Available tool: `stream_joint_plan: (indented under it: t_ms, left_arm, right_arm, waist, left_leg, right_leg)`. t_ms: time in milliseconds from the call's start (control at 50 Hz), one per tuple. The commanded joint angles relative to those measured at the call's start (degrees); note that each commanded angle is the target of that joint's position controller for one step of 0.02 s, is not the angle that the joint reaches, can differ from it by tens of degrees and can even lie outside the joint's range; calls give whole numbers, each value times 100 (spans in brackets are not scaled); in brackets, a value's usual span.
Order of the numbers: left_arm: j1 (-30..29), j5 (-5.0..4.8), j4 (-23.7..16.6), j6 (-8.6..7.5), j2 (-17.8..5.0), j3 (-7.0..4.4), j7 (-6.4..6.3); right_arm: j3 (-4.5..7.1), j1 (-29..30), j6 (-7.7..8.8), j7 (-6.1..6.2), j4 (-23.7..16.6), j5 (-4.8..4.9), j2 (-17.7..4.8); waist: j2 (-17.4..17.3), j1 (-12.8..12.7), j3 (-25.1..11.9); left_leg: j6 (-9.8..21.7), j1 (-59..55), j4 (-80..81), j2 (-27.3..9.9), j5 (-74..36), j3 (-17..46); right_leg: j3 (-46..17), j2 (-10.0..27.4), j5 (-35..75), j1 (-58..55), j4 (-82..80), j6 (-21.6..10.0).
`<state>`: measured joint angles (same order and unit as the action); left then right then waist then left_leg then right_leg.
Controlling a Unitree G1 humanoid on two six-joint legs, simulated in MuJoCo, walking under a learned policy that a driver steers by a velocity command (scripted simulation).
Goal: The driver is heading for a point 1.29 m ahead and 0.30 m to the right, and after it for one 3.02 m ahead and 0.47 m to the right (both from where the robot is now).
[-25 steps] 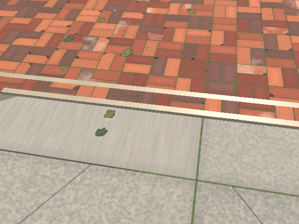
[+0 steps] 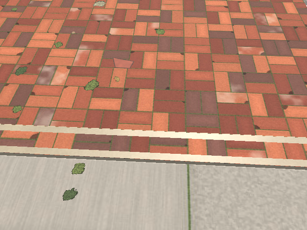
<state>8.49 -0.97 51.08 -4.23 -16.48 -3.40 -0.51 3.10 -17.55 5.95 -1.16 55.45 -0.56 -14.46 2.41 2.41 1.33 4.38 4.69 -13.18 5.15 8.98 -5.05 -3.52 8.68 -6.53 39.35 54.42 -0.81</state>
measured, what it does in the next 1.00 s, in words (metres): walks ahead, turning right: right foot, then left foot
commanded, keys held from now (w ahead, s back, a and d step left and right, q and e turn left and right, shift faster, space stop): w+e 0.56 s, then w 0.20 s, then no key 0.24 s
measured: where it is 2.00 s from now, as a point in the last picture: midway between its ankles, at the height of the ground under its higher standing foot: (205, 149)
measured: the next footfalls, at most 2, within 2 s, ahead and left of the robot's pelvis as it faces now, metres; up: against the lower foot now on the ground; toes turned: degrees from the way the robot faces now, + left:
right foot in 0.26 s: +0.33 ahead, -0.16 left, +0.00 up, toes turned -10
left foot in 0.74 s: +0.65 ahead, -0.04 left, +0.00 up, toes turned -23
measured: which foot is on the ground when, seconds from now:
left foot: down 0.00-0.26, up 0.28-0.72, down 0.74-1.00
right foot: up 0.00-0.24, down 0.26-0.74, up 0.76-1.00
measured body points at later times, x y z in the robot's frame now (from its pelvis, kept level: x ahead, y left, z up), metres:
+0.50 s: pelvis +0.30 -0.09 +0.00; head +0.33 -0.11 +0.45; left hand +0.44 +0.16 -0.11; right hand +0.40 -0.39 -0.10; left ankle +0.42 +0.08 -0.67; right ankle +0.29 -0.15 -0.75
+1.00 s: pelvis +0.56 -0.11 +0.00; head +0.60 -0.11 +0.45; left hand +0.80 +0.08 -0.12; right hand +0.53 -0.38 -0.12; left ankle +0.61 -0.03 -0.75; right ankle +0.56 -0.27 -0.70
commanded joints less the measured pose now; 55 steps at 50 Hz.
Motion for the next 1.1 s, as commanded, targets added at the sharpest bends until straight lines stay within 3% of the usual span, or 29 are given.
stream_joint_plan:
  t_ms: [20, 100, 160, 200, 220, 240, 260, 280, 300, 320, 340, 360, 380, 460, 560, 660, 700, 720, 740, 760, 780, 800, 820, 840, 860, 900, 960, 1020, 1100]
  left_arm:
    - [-68, 11, -292, -39, -199, -10, 62]
    - [-822, -18, -638, -60, -102, 74, 186]
    - [-1123, -29, -930, -63, -155, 78, 328]
    - [-927, -29, -1040, -52, -328, 4, 409]
    - [-504, -26, -998, -32, -493, -89, 421]
    - [347, -40, -808, -19, -740, -248, 405]
    - [1358, -36, -605, 21, -1225, -458, 316]
    - [1571, -71, -595, 39, -1810, -588, 273]
    - [1704, -30, -708, 20, -1332, -436, 257]
    - [1476, 30, -720, -9, -1040, -355, 233]
    - [1103, 27, -817, -35, -887, -313, 217]
    - [702, 39, -927, -37, -715, -262, 219]
    - [459, 106, -1037, -45, -582, -212, 205]
    - [505, 36, -1114, -49, -799, -277, 96]
    - [956, -21, -1052, 43, -901, -325, -33]
    - [1398, -6, -867, 87, -724, -267, -54]
    - [1356, 28, -857, 136, -776, -282, -62]
    - [1284, 34, -889, 158, -725, -259, -59]
    - [1220, 58, -964, 157, -542, -179, -42]
    - [1697, 90, -1052, 116, -265, -73, -44]
    - [2266, -29, -981, 56, -117, -8, -42]
    - [1842, -84, -955, 40, -653, -114, -50]
    - [1219, -59, -1079, 59, -811, -162, -71]
    - [909, 34, -1159, 81, -774, -162, -88]
    - [824, 109, -1204, 107, -706, -181, -89]
    - [1058, 87, -1164, 178, -379, -131, -81]
    - [950, 97, -1202, 234, -90, -18, -107]
    - [679, 82, -1206, 283, -142, -12, -92]
    - [301, 114, -1296, 327, -247, -65, -71]
  right_arm:
    - [150, 390, 107, 110, -395, 6, -866]
    - [162, -59, 39, 146, -233, 63, -956]
    - [189, -220, -117, 163, -173, 93, -1003]
    - [235, -58, -221, 207, -268, 105, -1165]
    - [256, 16, -280, 241, -327, 93, -1240]
    - [243, 106, -346, 283, -400, 82, -1225]
    - [178, 40, -335, 329, -554, 23, -1126]
    - [-104, -574, -144, 193, -803, -117, -245]
    - [-34, -80, 121, 102, -843, 70, -687]
    - [48, 461, 276, 39, -1029, 278, -969]
    - [16, 659, 346, 53, -1094, 262, -913]
    - [57, 723, 339, 95, -1067, 145, -916]
    - [106, 640, 268, 116, -1066, 77, -971]
    - [88, 741, 27, 153, -1236, -42, -719]
    - [4, 1784, 63, 110, -1587, 8, -500]
    - [61, 2044, 167, -28, -1742, 67, -718]
    - [111, 1804, 214, -48, -1712, 61, -822]
    - [178, 1374, 236, -31, -1595, 38, -921]
    - [264, 673, 263, -8, -1473, -35, -1133]
    - [386, -181, 256, 7, -1377, -95, -1581]
    - [435, -608, 158, -61, -1100, -7, -1623]
    - [297, -433, 131, -66, -1184, 125, -1136]
    - [218, 23, 90, -48, -1290, 87, -922]
    - [142, 367, 61, -54, -1352, 21, -772]
    - [90, 553, 47, -66, -1338, -15, -636]
    - [23, 674, 59, -75, -1239, -51, -472]
    - [104, 769, -2, 3, -1095, -26, -781]
    - [137, 680, -140, 59, -966, 46, -908]
    - [100, 620, -259, 64, -794, 106, -864]
  waist:
    - [-440, -135, 214]
    - [-372, 178, 339]
    - [-402, 197, 373]
    - [-598, -27, 132]
    - [-719, -278, -188]
    - [-680, -735, -642]
    - [-244, -1123, -1258]
    - [1251, -588, -1930]
    - [774, -899, -2445]
    - [569, -975, -1656]
    - [26, -774, -1155]
    - [-295, -522, -738]
    - [-201, -296, -614]
    - [-103, -122, -295]
    - [161, -535, -160]
    - [316, -652, -134]
    - [466, -489, -131]
    - [464, -253, -317]
    - [331, 78, -914]
    - [-619, 167, -1835]
    - [-2101, 58, -2161]
    - [-1348, 198, -1488]
    - [-791, 211, -829]
    - [-463, 61, -508]
    - [-437, -115, -400]
    - [-787, -363, -485]
    - [-883, -420, -729]
    - [-873, -290, -894]
    - [-789, -220, -635]
  left_leg:
    - [717, 593, 875, -1526, -1010, 474]
    - [602, -164, 788, -1715, -1115, 106]
    - [488, -1032, 323, -1996, -1762, -21]
    - [347, -1297, -354, -2072, -3442, -186]
    - [263, -1309, -1037, -2042, -4451, -299]
    - [100, -1008, -2170, -1865, -4867, -497]
    - [-126, 254, -3847, -1647, -3699, -559]
    - [-531, 2979, -5985, -442, 1161, -264]
    - [-434, 3806, -6716, -239, 2339, 954]
    - [-271, 4323, -6736, -576, 1901, 1103]
    - [-202, 4198, -6310, -841, 1429, 1053]
    - [-244, 3833, -5752, -1024, 1177, 1014]
    - [-286, 3366, -5453, -1160, 1033, 1050]
    - [-668, 3074, -4327, -1129, 499, 848]
    - [-781, 2534, -2174, -675, -1413, 708]
    - [-520, 2487, -1518, -658, -1263, 832]
    - [-318, 2253, -1382, -609, -730, 723]
    - [-164, 1663, -1173, -506, -706, 579]
    - [121, 501, -1362, -886, -897, 887]
    - [803, -1520, -1567, -1986, -848, 2416]
    - [1450, -2467, -749, -2803, -18, 4609]
    - [1264, -2065, -584, -2741, 376, 4557]
    - [1075, -1249, -633, -2576, -562, 3644]
    - [1007, -499, -649, -2341, -1896, 2901]
    - [943, -8, -631, -2131, -2809, 2401]
    - [835, 422, -534, -1775, -3799, 1724]
    - [892, 640, -471, -1663, -4532, 1180]
    - [789, 631, -436, -1594, -4134, 941]
    - [659, 603, -609, -1641, -2726, 1089]
  right_leg:
    - [24, -34, 1102, -259, -956, 29]
    - [261, -240, 1405, -149, -1802, -62]
    - [386, -359, 726, 180, -2063, -244]
    - [684, -631, 72, -267, -2086, -431]
    - [862, -856, -193, -870, -2050, -548]
    - [964, -1123, -33, -1988, -2292, -723]
    - [7, -650, 84, -3778, -2345, -1060]
    - [-3188, 823, -854, -5999, -2745, -2183]
    - [-4485, 1102, -1259, -6496, -3630, -2316]
    - [-3588, 915, -902, -6042, -3699, -1993]
    - [-2854, 675, -405, -5192, -3707, -1813]
    - [-2300, 463, 228, -4275, -3808, -1692]
    - [-1983, 311, 689, -3671, -3942, -1652]
    - [-1364, 22, 1348, -2676, -4256, -1688]
    - [-961, -434, 705, -2333, -4096, -1211]
    - [-1491, 21, 385, -3245, -3568, -1096]
    - [-1649, 143, 869, -3544, -3253, -1017]
    - [-1557, -32, 1534, -3580, -2829, -913]
    - [-1303, -333, 1743, -3286, -1844, -745]
    - [-792, -955, 438, -1841, -25, -394]
    - [-523, -1516, -2706, -304, 1482, -65]
    - [-848, -1247, -2713, 292, 2064, -47]
    - [-705, -1075, -2298, 332, 2153, 1]
    - [-506, -903, -2037, 101, 1950, 62]
    - [-388, -704, -1907, -172, 1571, 93]
    - [-230, -548, -1731, -763, 774, 169]
    - [12, -558, -1104, -1327, -500, 297]
    - [137, -654, -211, -1836, -1350, 309]
    - [159, -714, 70, -2167, -2234, 140]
